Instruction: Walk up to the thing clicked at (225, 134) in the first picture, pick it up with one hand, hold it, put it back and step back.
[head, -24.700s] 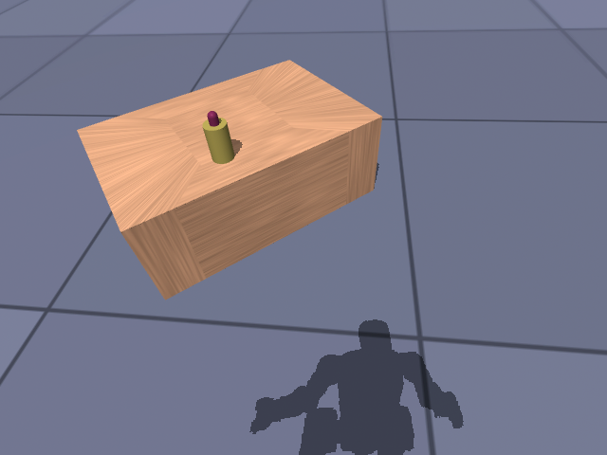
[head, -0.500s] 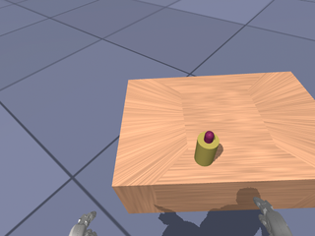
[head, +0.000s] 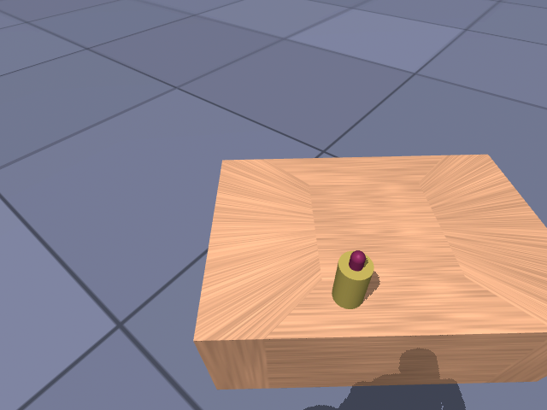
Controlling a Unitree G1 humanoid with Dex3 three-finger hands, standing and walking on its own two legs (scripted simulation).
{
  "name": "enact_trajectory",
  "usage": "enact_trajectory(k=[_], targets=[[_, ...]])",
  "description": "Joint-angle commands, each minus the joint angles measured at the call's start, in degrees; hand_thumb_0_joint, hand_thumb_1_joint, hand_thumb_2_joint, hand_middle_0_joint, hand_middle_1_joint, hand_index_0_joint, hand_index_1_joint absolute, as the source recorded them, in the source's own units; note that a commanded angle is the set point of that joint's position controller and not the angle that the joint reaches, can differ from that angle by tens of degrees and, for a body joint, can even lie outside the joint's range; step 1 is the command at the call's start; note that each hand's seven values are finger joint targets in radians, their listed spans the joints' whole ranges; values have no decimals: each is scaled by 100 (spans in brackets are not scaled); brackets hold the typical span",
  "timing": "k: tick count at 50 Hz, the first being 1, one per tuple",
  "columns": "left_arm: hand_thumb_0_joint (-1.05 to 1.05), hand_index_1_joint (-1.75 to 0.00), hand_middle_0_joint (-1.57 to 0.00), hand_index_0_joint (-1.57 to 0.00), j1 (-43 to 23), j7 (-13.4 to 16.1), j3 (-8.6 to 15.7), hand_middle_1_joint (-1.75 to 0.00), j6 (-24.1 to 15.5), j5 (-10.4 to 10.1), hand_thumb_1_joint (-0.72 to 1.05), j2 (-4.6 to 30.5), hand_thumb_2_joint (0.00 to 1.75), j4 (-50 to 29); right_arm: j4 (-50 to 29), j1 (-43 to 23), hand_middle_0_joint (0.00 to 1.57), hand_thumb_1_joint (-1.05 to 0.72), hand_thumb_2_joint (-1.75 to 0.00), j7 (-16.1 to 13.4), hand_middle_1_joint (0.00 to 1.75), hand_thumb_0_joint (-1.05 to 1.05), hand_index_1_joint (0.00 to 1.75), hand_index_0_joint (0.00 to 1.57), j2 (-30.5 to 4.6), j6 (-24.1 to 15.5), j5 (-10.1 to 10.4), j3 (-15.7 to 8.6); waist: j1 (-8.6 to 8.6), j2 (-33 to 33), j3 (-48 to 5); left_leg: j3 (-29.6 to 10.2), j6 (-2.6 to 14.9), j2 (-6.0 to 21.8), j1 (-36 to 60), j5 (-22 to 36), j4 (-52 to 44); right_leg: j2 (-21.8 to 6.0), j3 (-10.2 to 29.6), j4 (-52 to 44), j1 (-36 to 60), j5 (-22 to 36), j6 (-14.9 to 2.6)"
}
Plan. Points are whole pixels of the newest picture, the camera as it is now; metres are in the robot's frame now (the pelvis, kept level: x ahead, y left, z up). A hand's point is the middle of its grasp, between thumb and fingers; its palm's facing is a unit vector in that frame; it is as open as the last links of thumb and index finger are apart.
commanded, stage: stand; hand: right
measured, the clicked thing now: (353, 275) +0.50 -0.17 -0.26
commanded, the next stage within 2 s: step back in 1.80 s
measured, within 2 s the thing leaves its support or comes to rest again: neither
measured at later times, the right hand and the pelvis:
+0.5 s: hand out of the picture +0.05 -0.24 -0.15, palm faces -0.01 +0.94 -0.34, open 7.4 cm; pelvis -0.01 +0.00 +0.01, yaw +0 degrees
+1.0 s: hand out of the picture +0.07 -0.24 -0.15, palm faces -0.02 +0.94 -0.35, open 7.4 cm; pelvis +0.01 +0.01 +0.01, yaw +0 degrees
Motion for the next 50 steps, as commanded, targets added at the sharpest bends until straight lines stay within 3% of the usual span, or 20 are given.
enact_trajectory(k=[1,8,18,27,29,32,39,44,46,50], targets=[[0,-30,-20,-20,-246,43,201,-30,-174,22,90,1110,90,-137,-130,-284,20,-90,-90,-85,30,0,30,20,-1203,-133,6,-224,-45,203,88,-743,154,471,325,162,-897,-439,511,-742,-374,358,-267],[0,-30,-20,-20,-359,37,158,-30,-199,15,90,1068,90,63,84,-437,20,-90,-90,-65,30,0,30,20,-1182,-130,39,-192,-35,152,44,-714,129,485,461,506,-974,-514,511,-924,-225,592,-220],[0,-30,-20,-20,-433,34,142,-30,-193,9,90,1113,90,202,213,-548,20,-90,-90,-44,30,0,30,20,-1285,-77,45,-205,-44,144,82,-735,129,480,430,52,-1133,-532,473,-1085,-280,302,-187],[0,-30,-20,-20,-568,53,130,-30,-233,-1,90,1191,90,191,246,-641,20,-90,-90,-26,30,0,30,20,-1284,-91,70,-194,-52,58,-187,-667,152,530,659,887,-1023,-623,471,-1050,-54,881,-169],[0,-30,-20,-20,-506,46,103,-30,-223,-8,90,1132,90,222,277,-616,20,-90,-90,-21,30,0,30,20,-1316,-81,71,-188,-49,120,-57,-679,138,506,546,573,-1105,-593,434,-1099,-98,674,-154],[0,-30,-20,-20,-501,41,97,-30,-231,-13,90,1155,90,217,276,-672,20,-90,-90,-13,30,0,30,20,-1303,-85,79,-183,-32,105,-166,-672,146,531,677,908,-1048,-617,430,-1085,-52,871,-157],[0,-30,-20,-20,-536,25,112,-30,-204,-15,90,1211,90,214,282,-668,20,-90,-90,-9,30,0,30,20,-1351,-69,71,-199,-70,144,20,-719,117,499,495,208,-1261,-581,397,-1100,-209,447,-165],[0,-30,-20,-20,-522,27,99,-30,-221,-13,90,1166,90,205,266,-710,20,-90,-90,-3,30,0,30,20,-1369,-94,88,-207,-53,88,-106,-718,137,518,582,681,-1190,-614,387,-1064,-66,709,-155],[0,-30,-20,-20,-548,35,112,-30,-226,-13,90,1196,90,173,264,-717,20,-90,-90,-13,30,0,30,20,-1364,-101,81,-210,-31,122,-297,-683,163,545,743,1122,-1065,-655,392,-1049,35,1000,-164],[0,-30,-20,-20,-518,30,115,-30,-218,-31,90,1194,90,181,261,-693,20,-90,-90,-11,30,0,30,20,-1387,-102,82,-205,-35,109,-251,-682,162,521,707,1047,-1082,-662,374,-1053,60,1004,-154]])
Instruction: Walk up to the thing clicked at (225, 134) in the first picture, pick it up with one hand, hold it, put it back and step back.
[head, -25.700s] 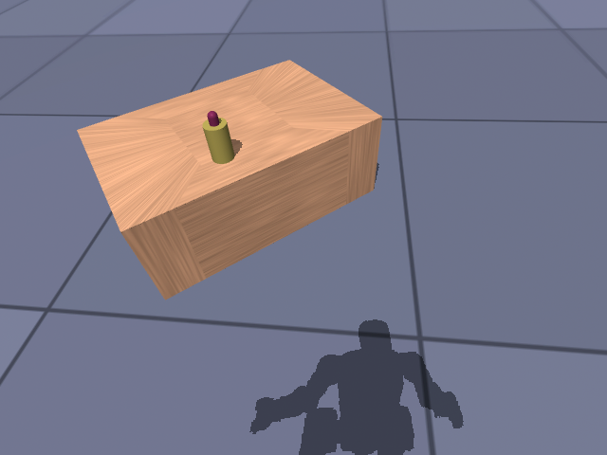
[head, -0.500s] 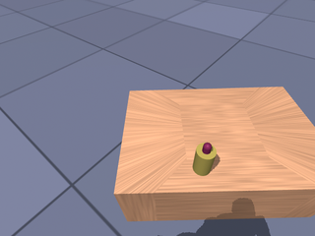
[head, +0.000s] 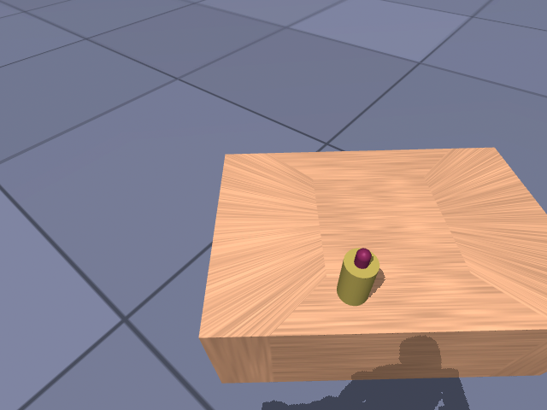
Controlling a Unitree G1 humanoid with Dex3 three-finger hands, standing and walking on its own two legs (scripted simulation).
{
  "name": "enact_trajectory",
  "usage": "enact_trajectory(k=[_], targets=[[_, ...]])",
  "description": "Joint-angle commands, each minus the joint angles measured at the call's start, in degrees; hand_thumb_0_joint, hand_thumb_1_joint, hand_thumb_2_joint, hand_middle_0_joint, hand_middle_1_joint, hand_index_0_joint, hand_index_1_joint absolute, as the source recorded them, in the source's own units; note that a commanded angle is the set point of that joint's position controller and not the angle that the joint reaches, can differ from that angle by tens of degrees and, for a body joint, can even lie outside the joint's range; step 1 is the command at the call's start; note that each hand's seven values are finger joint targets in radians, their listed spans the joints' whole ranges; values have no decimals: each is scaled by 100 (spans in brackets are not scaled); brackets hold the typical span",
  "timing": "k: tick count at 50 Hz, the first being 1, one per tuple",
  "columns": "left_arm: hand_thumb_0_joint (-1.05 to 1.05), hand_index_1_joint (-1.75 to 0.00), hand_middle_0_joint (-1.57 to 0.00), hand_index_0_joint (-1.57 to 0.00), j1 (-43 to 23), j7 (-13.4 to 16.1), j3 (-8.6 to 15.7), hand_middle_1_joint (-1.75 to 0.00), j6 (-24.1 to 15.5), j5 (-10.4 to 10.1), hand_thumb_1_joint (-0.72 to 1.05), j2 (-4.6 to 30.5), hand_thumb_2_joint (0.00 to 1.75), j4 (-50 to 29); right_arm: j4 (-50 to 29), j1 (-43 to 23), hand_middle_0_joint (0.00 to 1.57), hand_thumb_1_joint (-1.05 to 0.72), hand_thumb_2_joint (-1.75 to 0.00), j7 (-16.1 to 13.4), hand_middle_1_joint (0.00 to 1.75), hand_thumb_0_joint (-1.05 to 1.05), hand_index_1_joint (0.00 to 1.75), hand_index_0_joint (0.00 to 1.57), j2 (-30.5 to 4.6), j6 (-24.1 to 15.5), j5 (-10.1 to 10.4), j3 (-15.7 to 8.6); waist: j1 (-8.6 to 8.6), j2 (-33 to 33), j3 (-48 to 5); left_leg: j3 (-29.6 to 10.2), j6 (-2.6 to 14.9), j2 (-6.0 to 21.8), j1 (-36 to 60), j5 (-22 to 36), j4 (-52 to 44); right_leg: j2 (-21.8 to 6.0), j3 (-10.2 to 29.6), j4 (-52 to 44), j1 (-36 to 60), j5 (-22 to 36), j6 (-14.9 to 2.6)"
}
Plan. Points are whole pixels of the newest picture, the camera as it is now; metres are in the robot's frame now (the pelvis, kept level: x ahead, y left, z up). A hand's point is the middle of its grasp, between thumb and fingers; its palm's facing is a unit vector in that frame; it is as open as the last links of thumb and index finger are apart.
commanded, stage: stand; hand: right
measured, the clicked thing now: (358, 273) +0.49 -0.18 -0.26
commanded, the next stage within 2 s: step back in 0.80 s
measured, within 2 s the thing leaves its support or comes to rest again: neither
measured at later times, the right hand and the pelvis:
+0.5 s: hand out of the picture +0.09 -0.25 -0.16, palm faces -0.02 +0.94 -0.35, open 7.4 cm; pelvis +0.01 +0.00 +0.00, yaw +1 degrees
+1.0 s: hand out of the picture +0.09 -0.29 -0.17, palm faces -0.02 +0.94 -0.35, open 7.4 cm; pelvis -0.02 -0.03 -0.01, yaw +1 degrees
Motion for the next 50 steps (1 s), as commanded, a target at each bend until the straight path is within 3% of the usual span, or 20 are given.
enact_trajectory(k=[1,8,12,14,25,33,39,40,43,45,47,48,49,50], targets=[[0,-30,-20,-20,-111,38,183,-30,-125,9,90,1112,90,-286,-308,-202,20,-90,-90,-88,30,0,30,20,-1283,-109,3,-187,-26,154,-302,-710,68,674,359,559,-384,-514,376,-304,-288,562,-258],[0,-30,-20,-20,-127,48,195,-30,-126,0,90,1121,90,-333,-309,-187,20,-90,-90,-101,30,0,30,20,-1285,-122,9,-177,-10,109,-461,-689,61,724,532,1296,-246,-550,353,-246,-146,989,-244],[0,-30,-20,-20,-151,52,204,-30,-116,-2,90,1129,90,-337,-324,-199,20,-90,-90,-108,30,0,30,20,-1299,-109,8,-180,-24,96,-447,-695,62,703,469,1133,-273,-563,346,-277,-97,925,-235],[0,-30,-20,-20,-162,54,208,-30,-117,-1,90,1128,90,-362,-338,-233,20,-90,-90,-114,30,0,30,20,-1306,-119,-5,-183,-1,133,-536,-684,67,732,541,1441,-219,-576,320,-232,-54,1129,-243],[0,-30,-20,-20,-189,43,236,-30,-104,3,90,1150,90,-374,-353,-266,20,-90,-90,-97,30,0,30,20,-1311,-102,10,-190,-19,167,-302,-749,39,671,373,772,-366,-572,306,-340,-145,642,-267],[0,-30,-20,-20,-210,42,254,-30,-122,18,90,1171,90,-440,-391,-279,20,-90,-90,-94,30,0,30,20,-1291,-129,11,-194,-24,74,-430,-736,31,699,551,1178,-286,-577,285,-288,-183,886,-281],[0,-30,-20,-20,-168,32,252,-30,-126,9,90,1166,90,-442,-405,-279,20,-90,-90,-94,30,0,30,20,-1315,-120,12,-195,-10,119,-444,-736,40,688,522,1137,-283,-594,296,-308,-129,902,-285],[0,-30,-20,-20,-251,41,501,-30,-52,-104,90,1543,90,-558,-578,-445,20,-90,-90,-44,30,0,30,20,-1639,-17,50,-334,-1,135,239,-855,275,667,31,2235,233,-409,253,328,-630,1598,-296],[0,-30,-20,-20,-72,74,513,-30,13,-136,90,1243,90,-816,-829,-188,20,-90,-90,-32,30,0,30,20,-1655,54,118,-441,-72,485,-606,-996,769,1072,292,3378,423,-52,-45,1401,-520,1305,-354],[0,-30,-20,-20,33,65,508,-30,102,-118,90,1113,90,-980,-1072,-271,20,-90,-90,-36,30,0,30,20,-1768,113,102,-540,-36,877,-862,-1255,1109,1380,250,3138,367,164,-101,2070,-696,347,-385],[0,-30,-20,-20,194,51,562,-30,195,-68,90,1097,90,-1081,-1289,-421,20,-90,-90,-76,30,0,30,20,-1815,179,58,-585,25,1295,-810,-1540,1431,1728,-219,2598,297,273,11,2981,-865,-1510,-459],[0,-30,-20,-20,319,46,569,-30,220,-64,90,1083,90,-1116,-1400,-503,20,-90,-90,-90,30,0,30,20,-1805,206,7,-596,83,1289,-803,-1500,1494,1746,-361,2398,385,219,101,3166,-957,-1761,-497],[0,-30,-20,-20,466,35,599,-30,236,-52,90,1083,90,-1099,-1503,-649,20,-90,-90,-98,30,0,30,20,-1802,239,-5,-595,189,1254,-740,-1434,1452,1710,-668,2319,575,196,99,3122,-829,-1673,-520],[0,-30,-20,-20,627,34,608,-30,222,-56,90,1020,90,-1107,-1585,-801,20,-90,-90,-109,30,0,30,20,-1721,269,-8,-575,321,1098,-719,-1287,1224,1513,-696,2223,971,126,161,2352,-762,-1225,-552]])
